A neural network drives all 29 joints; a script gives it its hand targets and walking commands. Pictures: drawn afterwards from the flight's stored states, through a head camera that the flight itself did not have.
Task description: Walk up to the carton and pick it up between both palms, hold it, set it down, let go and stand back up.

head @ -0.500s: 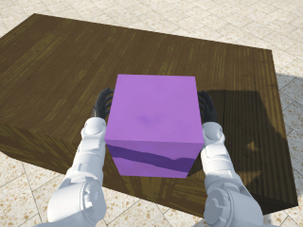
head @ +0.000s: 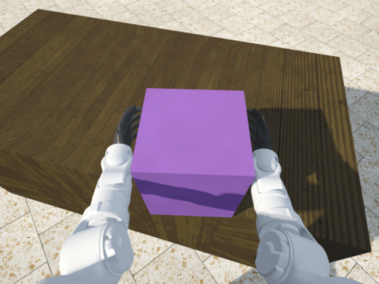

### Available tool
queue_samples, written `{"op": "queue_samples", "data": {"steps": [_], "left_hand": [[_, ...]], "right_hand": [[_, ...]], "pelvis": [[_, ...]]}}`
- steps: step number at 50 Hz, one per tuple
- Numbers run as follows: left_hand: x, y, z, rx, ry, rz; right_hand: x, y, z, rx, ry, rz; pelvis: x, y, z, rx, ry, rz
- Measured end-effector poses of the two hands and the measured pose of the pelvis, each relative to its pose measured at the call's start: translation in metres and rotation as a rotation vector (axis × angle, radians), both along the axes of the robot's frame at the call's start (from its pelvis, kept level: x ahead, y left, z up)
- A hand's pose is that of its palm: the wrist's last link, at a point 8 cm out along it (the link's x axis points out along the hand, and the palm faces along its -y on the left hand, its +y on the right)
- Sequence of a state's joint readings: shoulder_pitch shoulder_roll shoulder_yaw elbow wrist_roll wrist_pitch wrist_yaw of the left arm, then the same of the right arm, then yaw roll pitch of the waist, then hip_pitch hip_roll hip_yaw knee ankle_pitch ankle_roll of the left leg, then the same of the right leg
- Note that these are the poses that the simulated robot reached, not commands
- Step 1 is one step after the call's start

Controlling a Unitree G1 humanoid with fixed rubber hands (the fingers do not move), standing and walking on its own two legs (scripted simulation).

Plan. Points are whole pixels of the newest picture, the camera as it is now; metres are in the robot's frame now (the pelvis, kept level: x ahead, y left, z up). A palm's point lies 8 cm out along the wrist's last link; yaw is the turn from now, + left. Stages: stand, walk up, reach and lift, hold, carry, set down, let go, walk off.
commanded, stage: set down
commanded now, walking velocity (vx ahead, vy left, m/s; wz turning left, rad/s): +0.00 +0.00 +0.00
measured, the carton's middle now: (192, 158) +0.39 +0.00 -0.01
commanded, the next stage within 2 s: none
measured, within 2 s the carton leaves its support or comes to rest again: neither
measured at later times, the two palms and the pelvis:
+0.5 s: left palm (121, 137) +0.42 +0.16 +0.04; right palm (260, 143) +0.40 -0.15 +0.04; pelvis +0.00 +0.00 +0.00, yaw -2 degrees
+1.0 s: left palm (96, 132) +0.42 +0.21 +0.06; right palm (280, 137) +0.40 -0.19 +0.06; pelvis -0.01 +0.00 +0.00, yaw -2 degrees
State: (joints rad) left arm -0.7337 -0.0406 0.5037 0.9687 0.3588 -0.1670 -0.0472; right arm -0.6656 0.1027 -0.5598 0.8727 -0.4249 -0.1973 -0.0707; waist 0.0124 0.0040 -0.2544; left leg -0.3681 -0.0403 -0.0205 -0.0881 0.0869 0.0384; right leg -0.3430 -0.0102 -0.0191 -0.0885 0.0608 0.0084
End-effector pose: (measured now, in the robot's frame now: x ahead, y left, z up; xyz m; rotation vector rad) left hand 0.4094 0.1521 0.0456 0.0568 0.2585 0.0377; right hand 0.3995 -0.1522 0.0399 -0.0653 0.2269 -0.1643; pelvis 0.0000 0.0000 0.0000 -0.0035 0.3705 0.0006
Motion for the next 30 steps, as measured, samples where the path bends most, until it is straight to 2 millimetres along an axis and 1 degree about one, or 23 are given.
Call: {"op": "queue_samples", "data": {"steps": [8, 16, 21, 25, 30], "left_hand": [[0.001, 0.000, 0.000, 0.007, 0.005, -0.001], [0.004, -0.002, -0.003, -0.009, 0.010, -0.002], [0.007, 0.001, -0.005, -0.003, 0.022, -0.020], [0.013, 0.009, -0.005, -0.014, 0.042, 0.006], [0.018, 0.027, 0.006, -0.008, 0.030, 0.037]], "right_hand": [[0.001, -0.001, -0.001, 0.009, 0.005, 0.001], [0.003, -0.001, -0.004, 0.023, 0.019, -0.004], [0.004, -0.001, -0.003, 0.009, 0.028, 0.014], [0.005, -0.001, -0.001, 0.026, 0.051, 0.007], [0.006, 0.001, 0.003, 0.046, 0.061, 0.005]], "pelvis": [[-0.003, 0.001, -0.001, -0.001, 0.016, 0.003], [-0.001, 0.000, 0.000, 0.000, 0.012, -0.007], [0.001, -0.001, 0.000, 0.000, 0.001, -0.023], [0.000, -0.002, 0.001, 0.001, -0.012, -0.041], [0.002, -0.001, 0.001, 0.000, -0.030, -0.039]]}}
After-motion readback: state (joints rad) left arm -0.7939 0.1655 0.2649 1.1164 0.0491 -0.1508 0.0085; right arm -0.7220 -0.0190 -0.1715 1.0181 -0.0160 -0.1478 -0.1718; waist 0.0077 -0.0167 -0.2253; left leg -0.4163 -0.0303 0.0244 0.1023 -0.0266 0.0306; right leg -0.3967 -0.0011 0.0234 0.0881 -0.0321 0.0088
